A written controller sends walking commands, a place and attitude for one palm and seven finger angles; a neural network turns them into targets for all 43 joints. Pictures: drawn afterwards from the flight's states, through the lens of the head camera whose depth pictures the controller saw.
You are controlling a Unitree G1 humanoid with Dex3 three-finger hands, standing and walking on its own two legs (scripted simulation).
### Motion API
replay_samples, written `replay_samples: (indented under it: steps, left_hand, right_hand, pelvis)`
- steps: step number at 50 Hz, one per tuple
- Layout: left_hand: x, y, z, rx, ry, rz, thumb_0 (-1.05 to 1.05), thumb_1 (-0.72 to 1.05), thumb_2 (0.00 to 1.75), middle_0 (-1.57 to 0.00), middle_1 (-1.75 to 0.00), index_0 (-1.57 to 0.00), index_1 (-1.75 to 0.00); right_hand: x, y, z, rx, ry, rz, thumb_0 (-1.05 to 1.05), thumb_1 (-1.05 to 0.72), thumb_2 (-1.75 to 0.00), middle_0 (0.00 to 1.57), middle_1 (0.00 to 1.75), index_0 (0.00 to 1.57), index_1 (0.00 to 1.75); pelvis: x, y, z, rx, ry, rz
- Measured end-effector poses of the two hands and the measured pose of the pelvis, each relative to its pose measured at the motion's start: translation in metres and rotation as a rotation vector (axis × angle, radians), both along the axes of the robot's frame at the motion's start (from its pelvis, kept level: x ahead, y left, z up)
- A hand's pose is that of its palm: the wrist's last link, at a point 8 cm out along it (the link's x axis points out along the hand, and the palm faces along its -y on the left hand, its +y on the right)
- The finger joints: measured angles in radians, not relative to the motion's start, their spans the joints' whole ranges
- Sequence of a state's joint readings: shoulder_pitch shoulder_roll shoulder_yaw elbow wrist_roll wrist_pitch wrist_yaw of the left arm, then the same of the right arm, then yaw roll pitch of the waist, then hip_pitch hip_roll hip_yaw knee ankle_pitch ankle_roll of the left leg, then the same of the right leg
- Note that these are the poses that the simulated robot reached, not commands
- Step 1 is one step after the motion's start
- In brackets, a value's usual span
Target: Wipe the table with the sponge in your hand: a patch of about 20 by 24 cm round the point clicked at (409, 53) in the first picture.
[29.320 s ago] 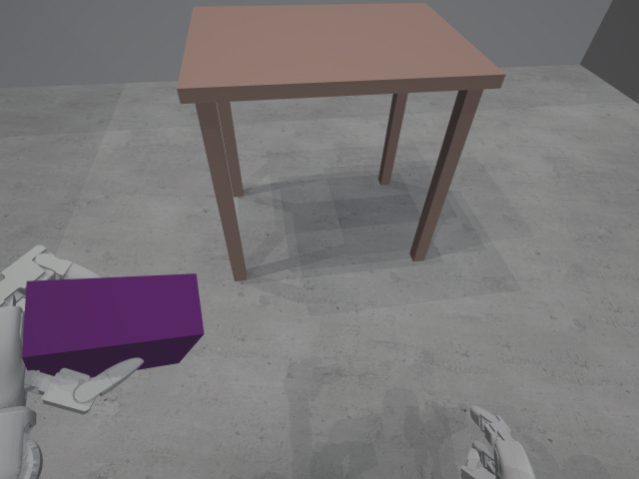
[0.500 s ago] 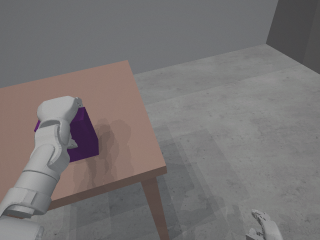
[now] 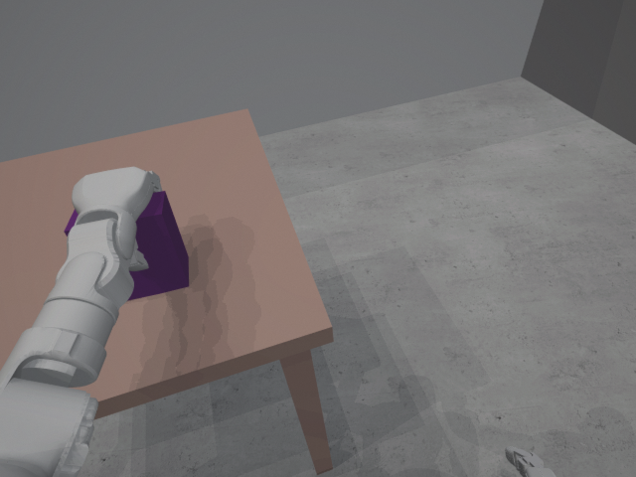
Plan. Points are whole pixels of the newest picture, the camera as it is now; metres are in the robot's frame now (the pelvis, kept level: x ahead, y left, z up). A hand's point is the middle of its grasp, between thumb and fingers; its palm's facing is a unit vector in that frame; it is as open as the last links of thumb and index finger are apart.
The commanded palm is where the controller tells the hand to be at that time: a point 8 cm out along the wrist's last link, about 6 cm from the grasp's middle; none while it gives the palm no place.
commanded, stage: wipe forward along the middle lane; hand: left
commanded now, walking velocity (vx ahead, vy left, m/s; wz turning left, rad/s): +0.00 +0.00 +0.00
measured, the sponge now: (141, 260) +0.37 +0.29 +0.08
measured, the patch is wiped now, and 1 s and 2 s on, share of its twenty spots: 0.90 0.90 0.90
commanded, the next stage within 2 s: slide back across to the first lane in 0.18 s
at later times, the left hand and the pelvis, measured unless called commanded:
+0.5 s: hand (127, 208) +0.42 +0.31 +0.14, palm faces -0.05 +0.01 -1.00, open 10.1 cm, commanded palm +0.39 +0.32 +0.18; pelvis +0.01 +0.01 +0.00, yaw -1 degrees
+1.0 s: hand (64, 218) +0.39 +0.38 +0.14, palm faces -0.08 +0.01 -1.00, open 10.1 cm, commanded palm +0.37 +0.38 +0.20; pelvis +0.03 +0.03 +0.00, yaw +0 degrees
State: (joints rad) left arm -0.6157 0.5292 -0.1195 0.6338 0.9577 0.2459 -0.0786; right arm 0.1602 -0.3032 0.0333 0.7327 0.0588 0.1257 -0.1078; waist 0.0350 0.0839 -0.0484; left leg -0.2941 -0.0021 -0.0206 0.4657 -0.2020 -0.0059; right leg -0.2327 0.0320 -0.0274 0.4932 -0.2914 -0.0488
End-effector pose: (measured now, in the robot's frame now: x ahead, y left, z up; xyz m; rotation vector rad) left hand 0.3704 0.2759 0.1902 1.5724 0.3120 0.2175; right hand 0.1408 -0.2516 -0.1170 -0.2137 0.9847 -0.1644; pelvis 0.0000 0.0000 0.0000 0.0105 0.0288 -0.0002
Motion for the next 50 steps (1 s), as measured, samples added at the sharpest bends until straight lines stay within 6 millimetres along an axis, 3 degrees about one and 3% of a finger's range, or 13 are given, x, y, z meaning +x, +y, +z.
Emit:
replay_samples:
  steps: [16,24,31,42,50]
  left_hand:
    - [0.033,0.016,0.002,0.007,0.035,-0.012,0.01,-0.58,1.13,-0.77,-1.32,-0.79,-1.29]
    - [0.034,0.022,0.001,0.001,-0.005,-0.029,0.01,-0.57,1.13,-0.77,-1.33,-0.79,-1.30]
    - [0.029,0.034,0.005,-0.010,-0.048,-0.004,0.01,-0.56,1.13,-0.75,-1.36,-0.77,-1.33]
    - [0.010,0.082,0.009,0.003,0.006,0.101,0.01,-0.54,1.12,-0.73,-1.37,-0.75,-1.34]
    - [0.007,0.096,0.009,0.004,0.022,0.072,0.00,-0.54,1.12,-0.73,-1.37,-0.74,-1.35]
  right_hand:
    - [-0.028,-0.006,-0.003,-0.030,0.083,-0.061,0.01,-0.90,-0.90,0.21,0.30,0.20,0.30]
    - [-0.035,-0.003,-0.005,-0.018,0.118,-0.087,0.01,-0.90,-0.90,0.21,0.30,0.20,0.30]
    - [-0.018,0.006,-0.001,-0.007,0.094,-0.076,0.01,-0.90,-0.90,0.21,0.30,0.20,0.30]
    - [0.030,0.014,0.012,-0.028,0.016,-0.018,0.01,-0.90,-0.90,0.21,0.30,0.20,0.30]
    - [0.050,0.021,0.017,-0.050,0.007,0.016,0.01,-0.90,-0.90,0.21,0.30,0.20,0.30]
  pelvis:
    - [0.005,0.008,0.000,-0.007,0.039,-0.009]
    - [0.011,0.014,0.002,-0.006,0.036,-0.023]
    - [0.016,0.018,0.003,-0.006,0.018,-0.031]
    - [0.025,0.024,0.005,-0.011,0.010,-0.013]
    - [0.030,0.029,0.004,-0.016,0.024,0.001]
